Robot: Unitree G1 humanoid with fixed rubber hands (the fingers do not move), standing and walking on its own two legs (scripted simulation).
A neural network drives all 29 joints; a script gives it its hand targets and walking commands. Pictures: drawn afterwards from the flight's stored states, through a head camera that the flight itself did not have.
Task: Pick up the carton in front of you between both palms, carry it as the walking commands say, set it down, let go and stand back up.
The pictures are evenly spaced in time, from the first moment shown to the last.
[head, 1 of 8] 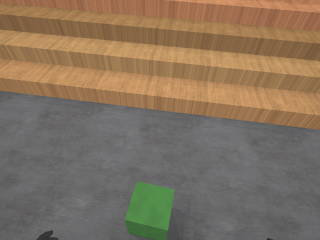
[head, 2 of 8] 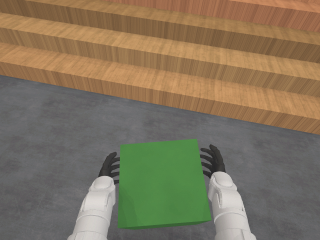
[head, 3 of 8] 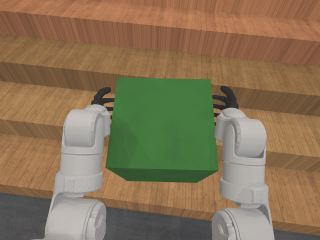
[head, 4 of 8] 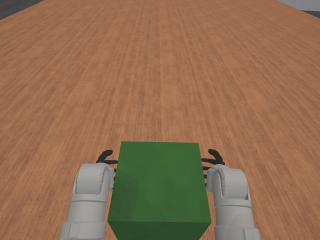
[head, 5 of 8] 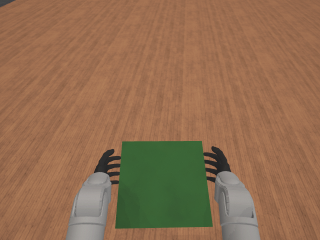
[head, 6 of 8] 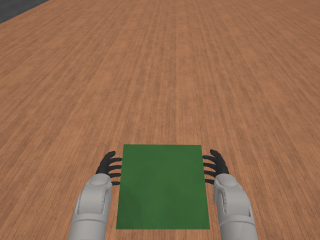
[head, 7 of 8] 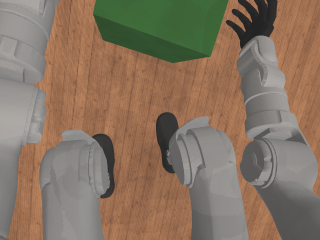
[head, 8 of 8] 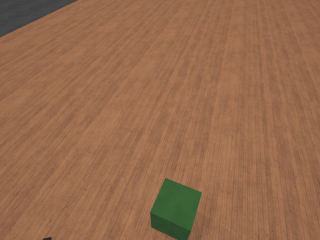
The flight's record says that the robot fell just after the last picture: no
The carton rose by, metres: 1.74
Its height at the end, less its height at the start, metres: +0.98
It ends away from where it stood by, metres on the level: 6.97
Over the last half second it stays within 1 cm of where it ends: yes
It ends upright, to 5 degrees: yes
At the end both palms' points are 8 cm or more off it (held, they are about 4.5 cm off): yes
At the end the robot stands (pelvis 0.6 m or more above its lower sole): yes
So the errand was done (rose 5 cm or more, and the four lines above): yes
